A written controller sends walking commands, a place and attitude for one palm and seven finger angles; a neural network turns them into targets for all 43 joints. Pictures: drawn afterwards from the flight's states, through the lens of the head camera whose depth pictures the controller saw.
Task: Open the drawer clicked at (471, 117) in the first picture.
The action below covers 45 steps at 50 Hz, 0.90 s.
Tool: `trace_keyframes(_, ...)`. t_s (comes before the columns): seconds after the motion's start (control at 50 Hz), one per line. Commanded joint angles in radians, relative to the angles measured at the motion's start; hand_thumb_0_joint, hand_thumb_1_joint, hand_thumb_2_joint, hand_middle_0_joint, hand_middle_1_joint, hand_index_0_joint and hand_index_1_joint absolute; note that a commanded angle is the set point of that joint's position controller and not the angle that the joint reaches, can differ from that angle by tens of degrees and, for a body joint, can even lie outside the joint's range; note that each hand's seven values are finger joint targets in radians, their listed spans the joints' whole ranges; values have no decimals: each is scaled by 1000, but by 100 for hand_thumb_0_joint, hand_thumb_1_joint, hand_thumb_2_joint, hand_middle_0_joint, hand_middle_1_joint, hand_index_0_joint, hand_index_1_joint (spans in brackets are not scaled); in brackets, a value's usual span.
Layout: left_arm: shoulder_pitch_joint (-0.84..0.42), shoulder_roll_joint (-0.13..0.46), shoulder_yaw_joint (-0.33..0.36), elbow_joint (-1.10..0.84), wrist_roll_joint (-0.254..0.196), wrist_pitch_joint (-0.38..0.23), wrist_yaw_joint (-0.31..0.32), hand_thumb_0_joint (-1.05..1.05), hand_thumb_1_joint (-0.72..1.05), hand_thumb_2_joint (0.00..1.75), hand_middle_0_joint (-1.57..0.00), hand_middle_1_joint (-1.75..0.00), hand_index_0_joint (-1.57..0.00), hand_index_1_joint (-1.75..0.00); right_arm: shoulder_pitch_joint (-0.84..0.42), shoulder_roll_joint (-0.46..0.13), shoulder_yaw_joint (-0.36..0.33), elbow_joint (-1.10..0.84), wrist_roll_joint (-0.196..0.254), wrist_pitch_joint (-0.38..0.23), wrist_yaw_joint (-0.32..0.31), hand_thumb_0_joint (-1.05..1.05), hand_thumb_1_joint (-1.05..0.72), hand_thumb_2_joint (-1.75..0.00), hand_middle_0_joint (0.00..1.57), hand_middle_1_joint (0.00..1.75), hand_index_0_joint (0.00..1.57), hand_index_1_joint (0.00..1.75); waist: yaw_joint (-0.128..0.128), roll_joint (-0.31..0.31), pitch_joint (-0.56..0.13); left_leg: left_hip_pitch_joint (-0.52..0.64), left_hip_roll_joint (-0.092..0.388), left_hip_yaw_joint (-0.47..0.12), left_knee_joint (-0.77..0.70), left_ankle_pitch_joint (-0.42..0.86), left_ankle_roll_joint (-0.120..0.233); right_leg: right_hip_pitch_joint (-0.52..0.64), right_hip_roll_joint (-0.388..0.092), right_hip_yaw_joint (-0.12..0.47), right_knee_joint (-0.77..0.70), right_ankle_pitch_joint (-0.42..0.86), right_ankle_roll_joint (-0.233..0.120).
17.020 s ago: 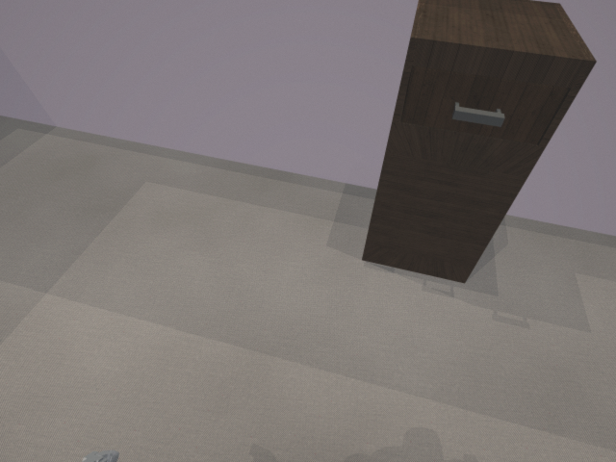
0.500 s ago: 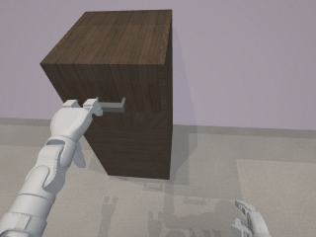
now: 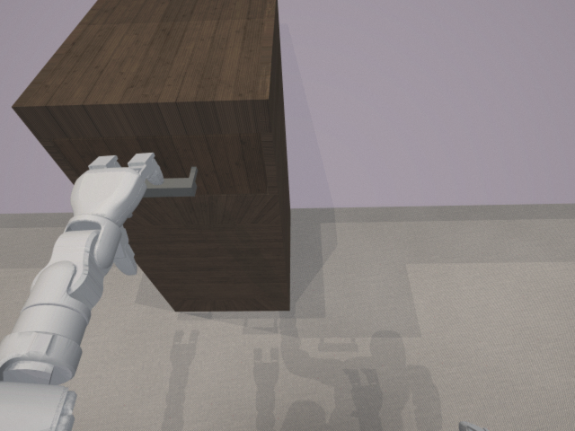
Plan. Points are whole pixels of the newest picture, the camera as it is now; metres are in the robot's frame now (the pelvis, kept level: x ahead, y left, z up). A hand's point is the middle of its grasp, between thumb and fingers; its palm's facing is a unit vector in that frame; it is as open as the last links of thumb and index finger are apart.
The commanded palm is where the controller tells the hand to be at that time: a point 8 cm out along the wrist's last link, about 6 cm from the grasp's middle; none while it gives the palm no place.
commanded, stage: move the hooked fingers above the handle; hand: left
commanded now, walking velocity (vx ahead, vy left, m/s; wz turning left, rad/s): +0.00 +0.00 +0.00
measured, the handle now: (164, 179) +0.54 +0.28 -0.02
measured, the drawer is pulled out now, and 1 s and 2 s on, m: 0.00 0.00 0.00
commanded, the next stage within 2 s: lower the fingers behind the handle in 1.42 s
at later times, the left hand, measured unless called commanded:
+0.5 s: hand (148, 186) +0.47 +0.27 +0.05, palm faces -0.06 -0.03 -1.00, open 13.8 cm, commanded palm +0.46 +0.27 +0.11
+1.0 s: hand (146, 181) +0.49 +0.28 +0.04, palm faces -0.08 -0.03 -1.00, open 13.8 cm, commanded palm +0.48 +0.28 +0.10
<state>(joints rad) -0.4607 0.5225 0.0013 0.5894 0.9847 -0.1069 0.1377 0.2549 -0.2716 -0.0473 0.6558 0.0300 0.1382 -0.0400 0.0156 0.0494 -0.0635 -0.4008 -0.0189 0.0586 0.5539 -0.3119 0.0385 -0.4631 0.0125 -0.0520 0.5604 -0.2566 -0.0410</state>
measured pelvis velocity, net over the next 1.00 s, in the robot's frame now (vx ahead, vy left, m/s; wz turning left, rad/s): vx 0.02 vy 0.02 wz -0.02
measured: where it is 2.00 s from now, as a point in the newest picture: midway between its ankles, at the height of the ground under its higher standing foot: outside the picture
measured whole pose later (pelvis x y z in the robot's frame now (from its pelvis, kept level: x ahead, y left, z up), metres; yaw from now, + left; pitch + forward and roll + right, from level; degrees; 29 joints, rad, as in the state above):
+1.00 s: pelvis +0.02 +0.02 -0.01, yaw -1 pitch +18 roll -2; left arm -0.78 0.59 0.03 0.99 1.06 -0.16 0.20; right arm 0.36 -0.27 -0.05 0.68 0.00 0.16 -0.03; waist -0.08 0.05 -0.12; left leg -0.61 -0.01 0.06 0.67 -0.38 0.06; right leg -0.65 0.02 -0.05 0.62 -0.28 -0.01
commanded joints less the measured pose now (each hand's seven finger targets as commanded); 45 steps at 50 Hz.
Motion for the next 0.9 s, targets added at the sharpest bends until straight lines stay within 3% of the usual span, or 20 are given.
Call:
trace_keyframes(0.0,-397,271,105,-128,0,-10,45,0,-50,30,-30,-120,-30,-120,-7,-123,-44,-115,-2,-37,-10,0,-90,-90,20,30,20,30,-2,-37,-334,41,-20,-42,-33,334,12,239,0,56,-24,282,-4)
trace_keyframes(0.1,-538,274,83,-45,22,-33,57,0,-50,30,-30,-120,-30,-120,34,-127,-45,-93,-4,-38,-12,0,-90,-90,20,30,20,30,-33,-28,-318,41,-16,-55,-19,308,12,161,5,48,-17,234,-7)
trace_keyframes(0.14,-561,303,106,-27,34,-43,69,0,-50,30,-30,-120,-30,-120,50,-128,-49,-89,-8,-36,-14,0,-90,-90,20,30,20,30,-28,-13,-366,47,-17,-54,-7,329,11,165,7,50,-4,248,-7)
trace_keyframes(0.22,-616,272,71,59,42,-38,84,0,-50,30,-30,-120,-30,-120,79,-130,-49,-78,-10,-34,-9,0,-90,-90,20,30,20,30,-52,-16,-344,33,-13,-61,8,331,7,110,12,43,5,238,-8)
trace_keyframes(0.24,-622,272,69,73,42,-35,86,0,-50,30,-30,-120,-30,-120,86,-132,-48,-81,-10,-34,-7,0,-90,-90,20,30,20,30,-50,-17,-355,31,-13,-62,10,338,7,112,12,43,7,243,-8)
trace_keyframes(0.26,-632,308,99,93,47,-33,88,0,-50,30,-30,-120,-30,-120,90,-136,-49,-78,-12,-33,-9,0,-90,-90,20,30,20,30,-52,-27,-369,21,-13,-62,15,350,8,122,13,43,12,253,-8)
trace_keyframes(0.3,-677,271,51,110,55,-26,89,0,-50,30,-30,-120,-30,-120,107,-135,-49,-75,-13,-29,-8,0,-90,-90,20,30,20,30,-69,-8,-387,29,-11,-62,26,360,7,100,13,42,19,260,-6)
trace_keyframes(0.38,-728,277,51,140,60,-32,88,0,-50,30,-30,-120,-30,-120,143,-141,-54,-68,-17,-25,-6,0,-90,-90,20,30,20,30,-80,20,-421,60,-1,-76,47,422,0,60,19,37,35,264,-7)
trace_keyframes(0.4,-732,266,43,152,59,-32,89,0,-50,30,-30,-120,-30,-120,153,-141,-55,-66,-19,-24,-4,0,-90,-90,20,30,20,30,-82,26,-425,64,0,-77,53,432,-2,48,21,36,37,263,-7)
trace_keyframes(0.46,-749,326,90,186,65,-33,98,0,-50,30,-30,-120,-30,-120,170,-150,-53,-57,-24,-19,-6,0,-90,-90,20,30,20,30,-84,0,-440,35,2,-81,66,467,-2,57,24,36,49,289,-7)
trace_keyframes(0.5,-753,330,91,200,70,-32,107,0,-50,30,-30,-120,-30,-120,185,-149,-55,-54,-27,-17,-2,0,-90,-90,20,30,20,30,-79,42,-452,45,7,-80,73,498,-7,40,25,35,56,290,-6)
trace_keyframes(0.52,-758,336,93,210,71,-30,109,0,-50,30,-30,-120,-30,-120,189,-151,-55,-48,-28,-16,-1,0,-90,-90,20,30,20,30,-85,33,-448,36,9,-75,79,504,-6,41,26,36,59,304,-5)
trace_keyframes(0.58,-755,362,114,203,71,-30,113,0,-50,30,-30,-120,-30,-120,206,-156,-57,-46,-34,-10,3,0,-90,-90,20,30,20,30,-76,43,-510,46,13,-77,91,578,-9,68,26,39,69,346,-2)
trace_keyframes(0.64,-742,338,100,222,72,-30,107,0,-50,30,-30,-120,-30,-120,217,-158,-62,-35,-34,-5,6,0,-90,-90,20,30,20,30,-85,43,-482,56,24,-79,98,613,-13,35,31,34,66,340,0)
trace_keyframes(0.68,-739,346,102,250,67,-30,101,0,-50,30,-30,-120,-30,-120,227,-164,-63,-27,-34,0,5,0,-90,-90,20,30,20,30,-99,3,-469,35,24,-76,98,586,-5,43,31,37,57,344,4)
trace_keyframes(0.72,-762,343,90,237,69,-36,98,0,-50,30,-30,-120,-30,-120,231,-164,-61,-26,-34,1,5,0,-90,-90,20,30,20,30,-99,30,-473,34,21,-78,94,565,-5,37,31,37,56,330,1)
trace_keyframes(0.78,-743,402,137,228,69,-43,101,0,-50,30,-30,-120,-30,-120,229,-166,-59,-22,-37,9,3,0,-90,-90,20,30,20,30,-86,39,-495,29,20,-73,93,577,-4,64,29,42,60,348,1)
trace_keyframes(0.82,-745,354,102,223,66,-45,103,0,-50,30,-30,-120,-30,-120,222,-159,-60,-24,-35,9,5,0,-90,-90,20,30,20,30,-92,58,-458,28,22,-72,87,549,-6,39,29,35,53,323,-1)
trace_keyframes(0.84,-719,354,106,240,63,-43,102,0,-50,30,-30,-120,-30,-120,221,-161,-59,-26,-34,9,7,0,-90,-90,20,30,20,30,-87,44,-450,24,21,-71,85,529,-4,39,31,37,49,309,-2)
trace_keyframes(0.88,-754,370,105,231,66,-49,101,0,-50,30,-30,-120,-30,-120,220,-162,-57,-26,-32,11,1,0,-90,-90,20,30,20,30,-101,33,-450,7,17,-70,87,516,0,52,29,41,51,324,0)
